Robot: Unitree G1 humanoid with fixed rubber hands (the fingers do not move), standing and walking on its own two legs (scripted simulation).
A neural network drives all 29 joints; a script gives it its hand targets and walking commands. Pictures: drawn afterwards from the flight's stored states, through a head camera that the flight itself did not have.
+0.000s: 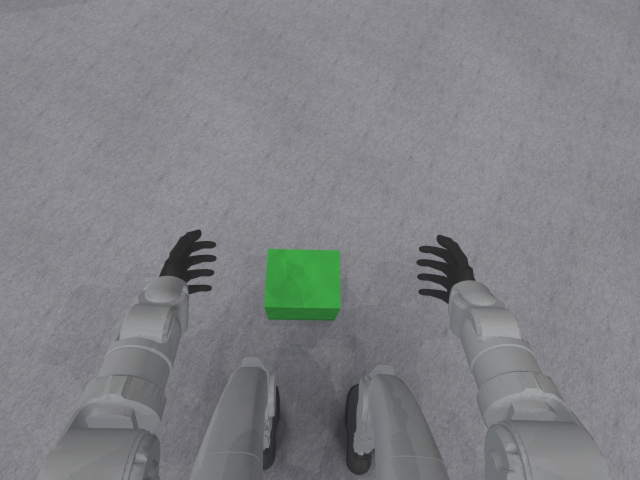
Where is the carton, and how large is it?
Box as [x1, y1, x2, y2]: [264, 249, 340, 320]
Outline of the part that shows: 268,249 264,306 268,318 334,320 340,308 339,251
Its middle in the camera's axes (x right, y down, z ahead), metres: -0.04 +0.14 +1.05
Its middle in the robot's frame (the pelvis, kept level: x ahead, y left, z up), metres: +0.49 +0.03 -0.60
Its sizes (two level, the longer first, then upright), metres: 0.186 0.151 0.164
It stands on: the floor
